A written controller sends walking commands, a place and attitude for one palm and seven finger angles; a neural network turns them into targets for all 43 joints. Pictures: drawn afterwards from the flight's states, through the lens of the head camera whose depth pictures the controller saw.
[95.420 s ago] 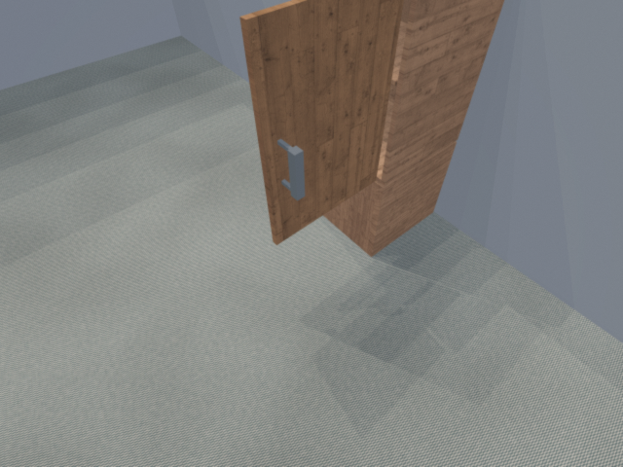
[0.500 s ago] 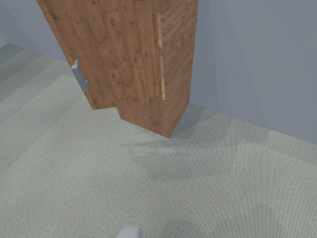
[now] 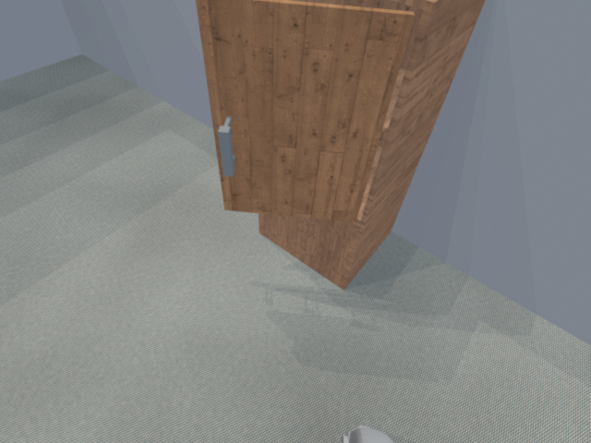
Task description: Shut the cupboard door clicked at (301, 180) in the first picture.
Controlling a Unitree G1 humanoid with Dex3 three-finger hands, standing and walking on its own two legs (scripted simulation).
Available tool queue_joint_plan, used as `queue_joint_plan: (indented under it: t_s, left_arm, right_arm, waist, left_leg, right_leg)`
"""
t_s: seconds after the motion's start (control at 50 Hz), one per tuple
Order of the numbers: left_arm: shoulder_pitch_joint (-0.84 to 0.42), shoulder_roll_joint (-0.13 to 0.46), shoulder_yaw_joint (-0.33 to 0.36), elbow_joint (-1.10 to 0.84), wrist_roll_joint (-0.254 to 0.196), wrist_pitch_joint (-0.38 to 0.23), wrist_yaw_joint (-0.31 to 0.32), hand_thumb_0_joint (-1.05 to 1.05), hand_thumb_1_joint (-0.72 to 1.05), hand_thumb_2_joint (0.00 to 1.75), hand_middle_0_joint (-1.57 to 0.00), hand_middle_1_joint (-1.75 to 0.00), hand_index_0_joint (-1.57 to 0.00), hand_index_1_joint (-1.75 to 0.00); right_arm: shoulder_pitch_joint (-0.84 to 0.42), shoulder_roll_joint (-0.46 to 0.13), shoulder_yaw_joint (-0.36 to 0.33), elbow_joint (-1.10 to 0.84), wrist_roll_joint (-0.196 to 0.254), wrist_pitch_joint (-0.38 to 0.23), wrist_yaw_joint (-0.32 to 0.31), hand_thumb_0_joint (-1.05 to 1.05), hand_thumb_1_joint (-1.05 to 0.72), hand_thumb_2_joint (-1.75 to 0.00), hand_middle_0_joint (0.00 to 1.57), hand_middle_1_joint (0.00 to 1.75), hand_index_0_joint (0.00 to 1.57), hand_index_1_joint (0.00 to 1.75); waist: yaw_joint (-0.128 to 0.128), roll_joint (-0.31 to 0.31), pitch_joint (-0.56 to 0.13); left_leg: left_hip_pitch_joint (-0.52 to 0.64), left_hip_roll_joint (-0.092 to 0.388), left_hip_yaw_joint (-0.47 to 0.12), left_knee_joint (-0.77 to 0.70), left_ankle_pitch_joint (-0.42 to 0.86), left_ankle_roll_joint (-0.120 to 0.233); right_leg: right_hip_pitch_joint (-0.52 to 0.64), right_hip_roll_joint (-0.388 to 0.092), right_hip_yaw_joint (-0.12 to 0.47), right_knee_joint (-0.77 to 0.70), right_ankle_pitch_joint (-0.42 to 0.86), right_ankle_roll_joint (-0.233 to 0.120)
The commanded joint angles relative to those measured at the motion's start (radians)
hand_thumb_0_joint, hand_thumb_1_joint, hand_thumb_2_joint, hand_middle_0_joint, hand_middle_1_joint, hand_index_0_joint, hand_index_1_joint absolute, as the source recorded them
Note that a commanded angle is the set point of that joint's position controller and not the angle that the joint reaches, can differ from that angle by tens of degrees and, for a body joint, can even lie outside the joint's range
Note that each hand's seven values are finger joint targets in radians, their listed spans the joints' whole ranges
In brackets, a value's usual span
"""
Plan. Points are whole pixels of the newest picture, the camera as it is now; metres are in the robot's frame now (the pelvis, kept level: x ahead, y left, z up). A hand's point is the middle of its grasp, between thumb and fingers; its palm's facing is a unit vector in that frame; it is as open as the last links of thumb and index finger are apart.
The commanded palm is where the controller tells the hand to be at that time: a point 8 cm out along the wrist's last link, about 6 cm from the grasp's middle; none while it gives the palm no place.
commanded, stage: take the last steps up to it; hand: left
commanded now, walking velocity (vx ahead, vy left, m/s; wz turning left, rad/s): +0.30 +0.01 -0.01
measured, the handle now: (228, 146) +0.76 +0.23 -0.08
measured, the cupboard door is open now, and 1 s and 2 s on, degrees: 34 34 34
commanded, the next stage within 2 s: come to a stop and stand still in 0.64 s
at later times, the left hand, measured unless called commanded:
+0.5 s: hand (228, 390) +0.23 +0.12 -0.16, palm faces +0.04 -0.97 -0.25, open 7.1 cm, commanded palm none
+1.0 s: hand (214, 384) +0.24 +0.15 -0.20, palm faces +0.07 -0.99 -0.15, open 7.3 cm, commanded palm none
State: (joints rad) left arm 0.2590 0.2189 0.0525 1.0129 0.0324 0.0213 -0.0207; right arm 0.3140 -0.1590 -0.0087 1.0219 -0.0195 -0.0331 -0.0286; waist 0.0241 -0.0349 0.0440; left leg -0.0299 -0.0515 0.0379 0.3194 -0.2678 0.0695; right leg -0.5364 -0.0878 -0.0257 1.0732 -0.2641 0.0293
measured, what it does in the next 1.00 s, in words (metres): walks ahead: right foot, then left foot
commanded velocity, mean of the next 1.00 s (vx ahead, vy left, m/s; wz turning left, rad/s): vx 0.10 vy -0.01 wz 0.03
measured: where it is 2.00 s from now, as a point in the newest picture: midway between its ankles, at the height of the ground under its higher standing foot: outside the picture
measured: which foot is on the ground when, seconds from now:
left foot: down 0.00-0.28, up 0.30-0.78, down 0.80-1.00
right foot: up 0.00-0.24, down 0.26-0.82, up 0.84-1.00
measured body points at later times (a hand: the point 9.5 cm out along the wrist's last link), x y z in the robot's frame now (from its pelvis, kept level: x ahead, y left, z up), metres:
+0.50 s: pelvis +0.17 -0.06 +0.00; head +0.20 -0.09 +0.45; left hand +0.22 +0.18 -0.14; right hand +0.16 -0.29 -0.17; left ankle +0.17 +0.09 -0.66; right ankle +0.17 -0.12 -0.75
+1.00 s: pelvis +0.27 +0.00 -0.01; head +0.31 +0.02 +0.43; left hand +0.24 +0.21 -0.18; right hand +0.39 -0.21 -0.16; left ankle +0.35 +0.08 -0.75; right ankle +0.24 -0.14 -0.70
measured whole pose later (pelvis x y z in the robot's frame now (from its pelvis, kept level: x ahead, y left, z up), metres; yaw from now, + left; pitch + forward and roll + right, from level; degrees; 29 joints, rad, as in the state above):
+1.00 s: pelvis +0.27 +0.00 -0.01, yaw +0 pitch -2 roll -1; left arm 0.29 0.14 0.02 1.09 0.02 0.04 0.04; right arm 0.07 -0.12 -0.01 1.01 -0.01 0.00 -0.06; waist 0.04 -0.03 0.13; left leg -0.32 0.01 0.12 0.52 -0.17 0.07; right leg -0.31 -0.04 -0.02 0.89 -0.57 0.02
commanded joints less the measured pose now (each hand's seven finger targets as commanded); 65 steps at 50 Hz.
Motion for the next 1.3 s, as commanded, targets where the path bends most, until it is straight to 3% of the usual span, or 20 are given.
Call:
queue_joint_plan:
  t_s: [0.0,0.14,0.18,0.22,0.24,0.26,0.28,0.32,0.42,0.5,0.68,0.74,0.78,0.8,0.88,1.02,1.14,1.22,1.24,1.28]
  left_arm:
    - [-0.098,0.036,0.009,-0.097,-0.008,-0.023,0.002,0.00,0.90,0.90,-0.20,-0.30,-0.20,-0.30]
    - [-0.223,0.006,0.003,-0.139,-0.014,-0.040,-0.003,0.00,0.90,0.90,-0.20,-0.30,-0.20,-0.30]
    - [-0.153,0.017,0.009,-0.123,-0.015,-0.049,-0.001,0.00,0.90,0.90,-0.20,-0.30,-0.20,-0.30]
    - [0.082,0.054,0.026,-0.045,-0.011,-0.064,0.006,0.00,0.90,0.90,-0.20,-0.30,-0.20,-0.30]
    - [0.239,0.135,0.047,-0.003,-0.003,-0.077,0.018,0.00,0.90,0.90,-0.20,-0.30,-0.20,-0.30]
    - [0.304,0.200,0.063,0.018,-0.010,-0.077,0.026,0.00,0.90,0.90,-0.20,-0.30,-0.20,-0.30]
    - [0.243,0.182,0.057,0.007,-0.024,-0.072,0.032,0.00,0.90,0.90,-0.20,-0.30,-0.20,-0.30]
    - [0.082,0.088,0.030,-0.027,-0.022,-0.075,0.038,0.00,0.90,0.90,-0.20,-0.30,-0.20,-0.30]
    - [0.076,-0.008,0.005,-0.001,-0.016,-0.111,0.036,0.00,0.90,0.90,-0.20,-0.30,-0.20,-0.30]
    - [0.129,0.000,-0.003,0.025,-0.017,-0.119,0.038,0.00,0.90,0.90,-0.20,-0.30,-0.20,-0.30]
    - [0.179,0.046,-0.003,0.079,-0.007,-0.101,0.047,0.00,0.90,0.90,-0.20,-0.30,-0.20,-0.30]
    - [0.157,0.039,-0.002,0.090,-0.014,-0.088,0.055,0.00,0.90,0.90,-0.20,-0.30,-0.20,-0.30]
    - [0.218,-0.025,-0.026,0.093,-0.029,-0.074,0.069,0.00,0.90,0.90,-0.20,-0.30,-0.20,-0.30]
    - [0.244,-0.055,-0.040,0.094,-0.039,-0.063,0.076,0.00,0.90,0.90,-0.20,-0.30,-0.20,-0.30]
    - [0.193,-0.011,-0.024,0.090,-0.022,0.003,0.081,0.00,0.90,0.90,-0.20,-0.30,-0.20,-0.30]
    - [0.130,0.001,0.022,-0.002,-0.005,0.045,0.052,0.00,0.90,0.90,-0.20,-0.30,-0.20,-0.30]
    - [0.057,0.003,0.017,-0.044,-0.007,0.034,0.038,0.00,0.90,0.90,-0.20,-0.30,-0.20,-0.30]
    - [0.134,0.021,0.013,-0.011,-0.010,0.019,0.041,0.00,0.90,0.90,-0.20,-0.30,-0.20,-0.30]
    - [0.158,0.051,0.017,-0.007,-0.005,0.014,0.045,0.00,0.90,0.90,-0.20,-0.30,-0.20,-0.30]
    - [0.042,0.153,0.018,-0.039,-0.001,0.001,0.049,0.00,0.90,0.90,-0.20,-0.30,-0.20,-0.30]
  right_arm:
    - [0.110,-0.141,-0.039,0.001,0.003,-0.025,-0.007,0.00,-0.90,-0.90,0.20,0.30,0.20,0.30]
    - [0.197,-0.135,-0.035,0.065,-0.010,-0.029,-0.012,0.00,-0.90,-0.90,0.20,0.30,0.20,0.30]
    - [0.184,-0.142,-0.037,0.076,-0.009,-0.029,-0.012,0.00,-0.90,-0.90,0.20,0.30,0.20,0.30]
    - [0.167,-0.148,-0.040,0.080,0.005,-0.031,-0.008,0.00,-0.90,-0.90,0.20,0.30,0.20,0.30]
    - [0.166,-0.120,-0.040,0.061,0.018,-0.038,0.002,0.00,-0.90,-0.90,0.20,0.30,0.20,0.30]
    - [0.213,-0.080,-0.037,0.038,0.023,-0.039,0.002,0.00,-0.90,-0.90,0.20,0.30,0.20,0.30]
    - [0.161,-0.110,-0.047,0.037,0.018,-0.028,0.003,0.00,-0.90,-0.90,0.20,0.30,0.20,0.30]
    - [0.073,-0.077,-0.051,0.031,0.007,-0.018,0.013,0.00,-0.90,-0.90,0.20,0.30,0.20,0.30]
    - [0.140,0.000,-0.040,0.057,-0.010,0.015,0.025,0.00,-0.90,-0.90,0.20,0.30,0.20,0.30]
    - [0.038,-0.009,-0.040,0.018,-0.004,0.023,0.032,0.00,-0.90,-0.90,0.20,0.30,0.20,0.30]
    - [-0.190,-0.035,-0.033,-0.050,0.004,0.007,0.044,0.00,-0.90,-0.90,0.20,0.30,0.20,0.30]
    - [-0.094,-0.048,-0.030,-0.011,-0.001,-0.009,0.027,0.00,-0.90,-0.90,0.20,0.30,0.20,0.30]
    - [0.042,-0.137,-0.040,0.027,-0.009,-0.021,0.007,0.00,-0.90,-0.90,0.20,0.30,0.20,0.30]
    - [0.075,-0.163,-0.038,0.033,0.002,-0.014,-0.007,0.00,-0.90,-0.90,0.20,0.30,0.20,0.30]
    - [-0.115,-0.143,-0.024,-0.007,0.008,0.022,-0.038,0.00,-0.90,-0.90,0.20,0.30,0.20,0.30]
    - [-0.155,-0.179,-0.063,-0.056,-0.006,0.052,-0.033,0.00,-0.90,-0.90,0.20,0.30,0.20,0.30]
    - [-0.138,-0.195,-0.071,-0.049,-0.014,0.053,-0.012,0.00,-0.90,-0.90,0.20,0.30,0.20,0.30]
    - [-0.125,-0.193,-0.076,-0.039,-0.006,0.059,-0.001,0.00,-0.90,-0.90,0.20,0.30,0.20,0.30]
    - [-0.115,-0.163,-0.074,-0.041,0.000,0.063,0.004,0.00,-0.90,-0.90,0.20,0.30,0.20,0.30]
    - [-0.128,-0.076,-0.052,-0.065,0.007,0.075,0.016,0.00,-0.90,-0.90,0.20,0.30,0.20,0.30]
  waist:
    - [-0.036,0.114,0.095]
    - [-0.068,0.117,0.114]
    - [-0.030,0.106,0.064]
    - [0.070,0.053,-0.064]
    - [0.125,-0.082,-0.180]
    - [0.099,-0.268,-0.247]
    - [0.086,-0.121,-0.145]
    - [0.027,-0.034,0.044]
    - [-0.051,-0.067,-0.007]
    - [-0.033,-0.077,-0.015]
    - [0.006,-0.096,0.066]
    - [-0.046,-0.092,0.006]
    - [-0.072,0.093,-0.152]
    - [-0.066,0.197,-0.217]
    - [-0.020,0.206,-0.047]
    - [-0.016,0.114,-0.093]
    - [-0.036,0.225,-0.101]
    - [0.003,0.164,-0.090]
    - [0.010,0.086,-0.073]
    - [-0.022,-0.183,0.054]
  left_leg:
    - [0.015,0.288,-0.183,-0.161,0.248,0.131]
    - [0.043,0.303,-0.160,-0.093,0.418,0.126]
    - [0.019,0.286,-0.128,-0.001,0.561,0.107]
    - [-0.075,0.208,-0.065,0.271,0.631,0.051]
    - [-0.275,0.116,-0.008,0.518,0.391,0.008]
    - [-0.460,-0.019,0.016,0.826,-0.268,-0.027]
    - [-0.527,0.040,-0.068,0.960,-0.289,-0.015]
    - [-0.556,0.109,-0.101,0.985,-0.109,-0.019]
    - [-0.483,0.137,-0.040,0.808,0.026,-0.068]
    - [-0.545,0.142,-0.018,0.682,0.067,-0.090]
    - [-0.458,0.099,0.033,0.354,0.034,-0.077]
    - [-0.234,0.050,0.053,0.163,0.171,-0.062]
    - [0.141,0.268,-0.144,0.208,0.848,0.026]
    - [0.169,0.422,-0.247,0.181,1.195,0.128]
    - [-0.145,0.405,-0.215,0.032,0.820,0.139]
    - [-0.235,0.406,-0.212,-0.042,0.221,0.135]
    - [-0.230,0.346,-0.210,-0.079,-0.059,0.089]
    - [-0.322,0.274,-0.156,-0.036,-0.141,0.020]
    - [-0.376,0.215,-0.106,0.031,-0.183,-0.022]
    - [-0.373,0.086,0.008,0.253,-0.165,-0.097]
  right_leg:
    - [-0.138,-0.022,-0.006,-0.101,0.055,0.003]
    - [-0.040,0.013,-0.044,-0.344,0.025,-0.046]
    - [0.118,0.056,-0.068,-0.433,0.006,-0.069]
    - [0.467,0.077,-0.065,-0.562,0.118,-0.092]
    - [0.731,-0.109,0.169,-0.605,0.123,-0.159]
    - [0.830,-0.360,0.531,-0.736,0.226,-0.269]
    - [0.700,-0.378,0.539,-0.814,0.088,-0.294]
    - [0.423,-0.303,0.411,-0.877,-0.007,-0.234]
    - [0.361,-0.163,0.054,-0.852,0.448,-0.159]
    - [0.448,-0.156,0.013,-0.825,0.668,-0.148]
    - [0.493,-0.204,0.043,-0.790,0.642,-0.181]
    - [0.476,-0.140,-0.013,-0.617,0.714,-0.130]
    - [0.247,-0.006,-0.071,-0.376,0.296,-0.040]
    - [0.233,0.035,-0.058,-0.264,-0.261,-0.016]
    - [0.261,0.004,0.037,-0.185,-0.344,-0.001]
    - [0.151,0.039,0.038,-0.014,-0.226,-0.004]
    - [0.209,0.056,-0.018,-0.262,-0.209,-0.013]
    - [0.423,0.081,-0.060,-0.610,-0.035,-0.029]
    - [0.464,0.038,-0.001,-0.713,-0.051,-0.046]
    - [0.198,-0.230,0.295,-0.950,-0.361,-0.165]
